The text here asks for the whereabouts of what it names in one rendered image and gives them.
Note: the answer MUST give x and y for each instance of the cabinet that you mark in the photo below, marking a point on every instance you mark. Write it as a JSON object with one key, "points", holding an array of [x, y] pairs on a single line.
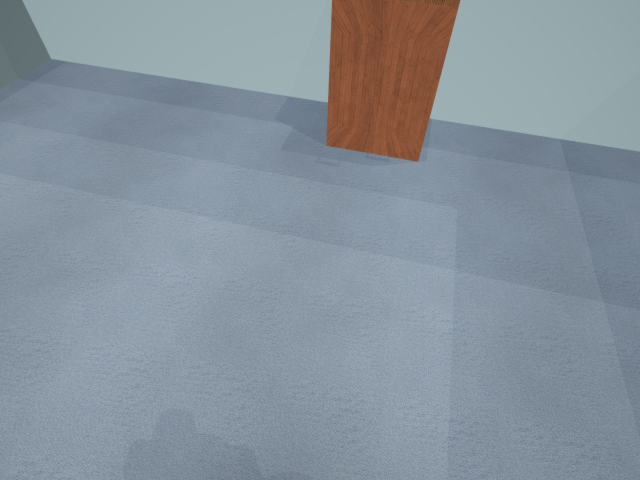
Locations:
{"points": [[386, 59]]}

